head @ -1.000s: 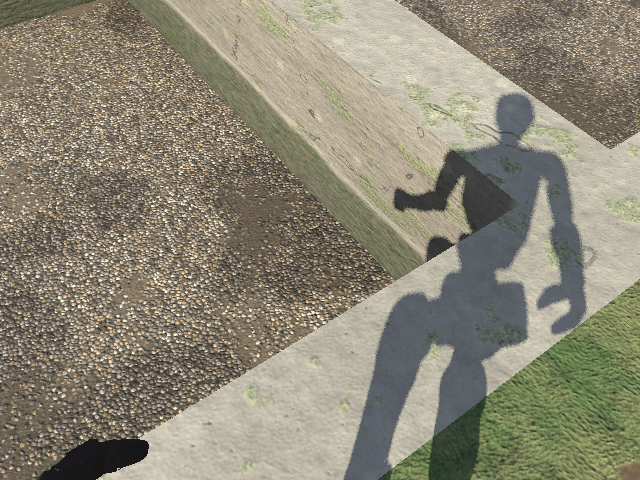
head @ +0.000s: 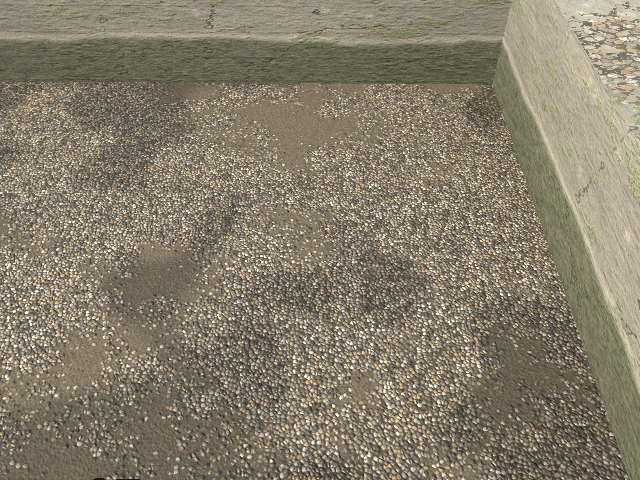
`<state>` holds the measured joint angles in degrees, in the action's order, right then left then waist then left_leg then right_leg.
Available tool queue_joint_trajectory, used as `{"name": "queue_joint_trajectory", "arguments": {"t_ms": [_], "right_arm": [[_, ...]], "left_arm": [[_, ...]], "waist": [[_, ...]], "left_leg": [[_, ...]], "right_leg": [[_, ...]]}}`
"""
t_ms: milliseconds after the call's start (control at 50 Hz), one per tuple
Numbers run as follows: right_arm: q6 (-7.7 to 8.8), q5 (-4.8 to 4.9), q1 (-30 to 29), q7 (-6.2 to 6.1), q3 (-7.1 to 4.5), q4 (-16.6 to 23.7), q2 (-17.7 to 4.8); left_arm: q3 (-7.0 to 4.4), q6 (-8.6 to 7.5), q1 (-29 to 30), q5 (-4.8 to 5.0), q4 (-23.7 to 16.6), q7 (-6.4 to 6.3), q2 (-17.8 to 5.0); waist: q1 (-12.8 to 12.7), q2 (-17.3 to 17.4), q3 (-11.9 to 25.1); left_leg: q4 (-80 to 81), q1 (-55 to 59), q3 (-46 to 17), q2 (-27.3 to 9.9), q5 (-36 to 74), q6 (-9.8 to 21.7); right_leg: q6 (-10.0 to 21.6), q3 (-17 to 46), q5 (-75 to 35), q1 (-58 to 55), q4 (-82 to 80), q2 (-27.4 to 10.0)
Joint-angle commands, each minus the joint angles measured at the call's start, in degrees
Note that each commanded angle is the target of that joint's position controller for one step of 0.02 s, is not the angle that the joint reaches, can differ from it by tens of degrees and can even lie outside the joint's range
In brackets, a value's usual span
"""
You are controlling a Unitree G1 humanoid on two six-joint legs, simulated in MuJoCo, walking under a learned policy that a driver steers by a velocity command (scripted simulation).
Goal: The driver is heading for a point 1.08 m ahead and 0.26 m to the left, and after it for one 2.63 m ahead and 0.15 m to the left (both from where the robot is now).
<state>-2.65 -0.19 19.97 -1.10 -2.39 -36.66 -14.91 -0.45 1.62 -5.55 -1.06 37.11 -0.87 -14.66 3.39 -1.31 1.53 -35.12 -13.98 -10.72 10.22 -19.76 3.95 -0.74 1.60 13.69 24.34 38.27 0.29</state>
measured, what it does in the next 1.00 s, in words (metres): steps on the spot: right foot, then left foot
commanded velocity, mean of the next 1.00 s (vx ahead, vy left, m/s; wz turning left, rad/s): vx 0.30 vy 0.00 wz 0.09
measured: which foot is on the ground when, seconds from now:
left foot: down 0.00-0.02, up 0.04-0.34, down 0.36-1.00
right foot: up 0.00-0.00, down 0.02-1.00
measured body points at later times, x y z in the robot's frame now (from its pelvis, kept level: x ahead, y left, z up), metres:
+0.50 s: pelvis +0.03 -0.01 +0.01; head +0.02 +0.00 +0.46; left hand +0.19 +0.21 -0.09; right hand +0.25 -0.19 -0.07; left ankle +0.05 +0.10 -0.72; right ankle +0.07 -0.11 -0.72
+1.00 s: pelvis +0.08 +0.01 +0.02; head +0.08 +0.01 +0.47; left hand +0.21 +0.23 -0.09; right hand +0.25 -0.20 -0.08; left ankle +0.05 +0.10 -0.72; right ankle +0.07 -0.11 -0.72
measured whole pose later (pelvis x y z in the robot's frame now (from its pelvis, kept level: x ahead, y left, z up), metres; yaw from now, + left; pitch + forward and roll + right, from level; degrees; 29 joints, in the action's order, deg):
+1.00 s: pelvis +0.08 +0.01 +0.02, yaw +2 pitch +0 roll +0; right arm -4.5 -0.8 7.3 -0.2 3.5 -41.5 -10.6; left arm 2.4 3.1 -10.9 -1.0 41.3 -0.4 -11.3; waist 0.5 -0.7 0.1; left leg -18.4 -5.5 -5.1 4.8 -12.3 3.1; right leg 0.3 -0.4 12.1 7.4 19.7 0.1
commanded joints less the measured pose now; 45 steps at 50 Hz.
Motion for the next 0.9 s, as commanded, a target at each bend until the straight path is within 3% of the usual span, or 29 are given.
{"name": "queue_joint_trajectory", "arguments": {"t_ms": [20, 40, 60, 80, 100, 140, 200, 240, 260, 300, 360, 380, 400, 420, 460, 500, 580, 600, 700, 800, 860, 900], "right_arm": [[0.45, 0.28, -3.8, -1.22, -0.34, 4.4, -3.2], [0.15, 0.99, -4.3, -1.32, 0.21, 7.1, -1.4], [-0.32, -0.27, -6.3, -1.93, -0.63, 7.3, -5.1], [-0.42, -0.42, -8.4, -1.77, -1.43, 6.8, -6.4], [-0.43, -0.26, -9.1, -1.34, -1.61, 6.2, -6.4], [-1.05, -0.43, -10.3, -0.82, -1.29, 6.5, -5.1], [-2.47, -0.87, -11.5, -1.05, -0.68, 5.8, -3.7], [-2.92, -0.89, -13.3, -0.74, 0.5, 5.7, -2.2], [-2.65, -0.93, -14.9, -0.3, 1.1, 5.7, -1.9], [-2.2, -0.89, -17.1, 0.12, 1.9, 5.7, -1.3], [-1.64, -2.66, -16.7, 0.69, 3.51, 5.5, 1.1], [-1.44, -1.34, -19.5, 1.07, 2.53, 5.3, -2.1], [-1.53, -0.4, -20.2, 1.5, 2.61, 5.9, -2.3], [-1.38, -0.33, -20.8, 1.66, 3.07, 6.0, -2.7], [-1.14, -0.61, -22.0, 1.57, 4.15, 6.1, -1.2], [-0.84, -0.75, -21.3, 1.62, 4.67, 5.4, -0.3], [-0.1, -0.53, -19.6, 1.83, 5.15, 3.7, 0.7], [-0.07, -1.02, -18.9, 1.89, 5.56, 3.2, 1.6], [0.35, -0.54, -17.9, 1.84, 5.5, 1.8, 1.2], [0.06, -0.37, -17.8, 1.74, 5.19, 1.1, 0.5], [-0.03, -0.26, -17.6, 1.5, 5.01, 0.8, 0.2], [-0.59, -0.05, -16.2, 0.7, 4.81, 0.0, 0.3]], "left_arm": [[-0.16, -1.98, -8.9, -2.36, -2.9, -0.78, -3.5], [-1.24, -1.32, -10.0, -1.9, -2.0, -0.85, -8.1], [-1.73, -0.17, -14.1, -0.64, -0.9, -0.36, -8.5], [-1.28, -0.32, -13.0, 0.21, -1.6, -0.15, -7.7], [-0.62, -0.75, -9.3, 0.16, -2.9, -0.11, -6.3], [0.23, -1.84, -4.2, 0.12, -4.4, -0.17, -5.0], [0.89, -2.76, -1.9, -0.13, -5.0, 0.69, -4.0], [1.19, -2.83, -1.6, -0.49, -4.6, 1.2, -3.9], [1.4, -2.26, -2.2, -0.68, -4.5, 1.1, -3.7], [0.93, -1.13, -2.5, -0.43, -4.4, 1.05, -4.8], [1.12, 0.54, -1.3, 0.56, -5.4, 0.83, -3.7], [2.14, 0.86, -2.9, 0.06, -6.6, 1.31, -1.0], [2.37, 1.07, -0.2, -0.48, -6.9, 1.58, -0.9], [2.35, 1.28, 0.7, -0.54, -7.7, 1.85, -0.3], [2.18, 1.12, -1.1, -0.31, -7.0, 2.19, -0.6], [2.3, 0.78, -2.4, -0.32, -6.1, 2.19, -0.5], [2.3, 0.55, -1.5, 0.1, -4.5, 1.72, -0.5], [2.33, 0.69, -1.2, -0.03, -4.3, 1.81, -0.1], [1.81, 0.72, -0.7, 0.19, -2.9, 1.72, -0.3], [1.76, 0.27, -1.2, 0.21, -1.6, 1.82, -0.4], [1.65, 0.37, -1.4, 0.22, -1.2, 1.51, -0.6], [1.53, 0.32, -3.4, 0.59, 0.0, 0.36, -0.9]], "waist": [[-5.4, -0.9, 2.9], [-5.4, -13.6, 4.1], [-8.1, -12.8, 2.4], [-7.4, -8.1, 1.4], [-5.5, -6.3, 1.9], [-2.7, -7.1, 3.2], [-1.1, -6.1, 5.5], [-0.8, -6.7, 6.6], [-1.7, -6.2, 6.9], [-2.7, -5.8, 6.8], [-2.7, -1.5, 5.8], [-4.9, 6.0, 5.9], [-2.7, 8.2, 2.7], [-3.7, 9.8, 0.3], [-5.7, 7.7, -2.0], [-6.0, 6.0, -2.7], [-4.2, 2.3, -2.2], [-4.0, 1.6, -1.3], [-3.7, 0.5, 0.1], [-3.5, 1.9, 2.6], [-3.4, 2.2, 3.3], [-2.9, 1.9, 4.1]], "left_leg": [[-3.3, -12.5, -10.5, -8.3, 7.1, 0.6], [-12.8, -19.8, -2.5, 0.0, -12.0, -1.8], [-18.7, -24.1, -0.8, 0.2, -16.7, -3.8], [-24.4, -23.0, -2.3, 0.5, -13.5, -5.6], [-27.7, -21.5, -2.9, 0.4, -10.8, -6.8], [-29.7, -18.5, -2.8, -0.6, -6.1, -8.4], [-26.1, -12.5, -1.0, -1.7, -2.2, -9.4], [-15.8, -8.8, 2.3, -4.2, -0.7, -8.5], [-11.4, -6.8, 4.2, -5.0, -0.7, -7.6], [-4.2, -2.3, 6.5, -6.2, 1.5, -5.9], [3.0, 8.8, 6.0, -8.0, 6.0, -2.4], [3.0, 7.3, 2.4, -9.1, 1.8, -1.2], [8.5, 1.8, -1.8, -10.8, -5.1, -0.3], [12.7, -3.1, -5.4, -12.8, -8.0, 0.3], [15.6, -8.7, -6.6, -12.9, -9.0, -0.4], [16.8, -8.4, -4.7, -11.5, -6.3, -2.0], [17.1, -0.9, -2.7, -11.1, 5.4, -2.6], [17.7, 0.2, -2.6, -11.3, 6.8, -2.2], [18.2, 2.8, -2.2, -12.0, 14.2, -1.7], [17.9, 4.2, -1.5, -12.8, 20.3, -1.4], [17.3, 5.4, -1.1, -13.0, 23.9, -1.2], [17.5, 5.8, -1.0, -13.7, 28.2, -0.5]], "right_leg": [[4.0, 7.0, -14.0, -24.7, -9.1, -7.9], [9.2, 17.1, -30.1, -28.4, -8.1, -16.0], [12.3, 26.3, -33.5, -24.9, -10.6, -20.4], [12.5, 24.7, -33.6, -21.1, -10.9, -18.8], [11.6, 21.7, -33.2, -17.7, -11.0, -17.3], [10.5, 16.2, -36.6, -12.9, -11.6, -14.7], [9.5, 10.1, -40.9, -9.2, -11.5, -11.9], [7.6, 7.0, -37.3, -9.8, -11.3, -9.3], [7.3, 7.8, -33.8, -10.4, -12.5, -9.7], [7.7, 9.0, -20.3, -9.8, -13.9, -9.5], [5.6, 8.7, 1.4, -2.6, -13.5, -7.6], [3.6, 3.3, 11.4, -1.2, -14.7, -3.5], [2.0, -1.0, 12.1, -2.9, -11.2, -1.2], [1.2, -2.6, 9.6, -5.6, -9.0, -0.3], [0.6, -1.4, 7.1, -11.9, -11.4, -1.5], [1.0, 0.4, 6.6, -14.5, -14.6, -3.2], [0.9, 2.3, 2.0, -13.9, -18.7, -4.1], [0.9, 2.7, 1.5, -14.9, -19.4, -4.2], [1.1, 3.1, -4.1, -17.6, -20.0, -4.5], [1.8, 3.1, -8.5, -20.1, -19.1, -4.5], [1.9, 2.9, -10.4, -20.4, -18.6, -4.5], [1.9, 3.3, -14.5, -22.2, -18.2, -4.8]]}}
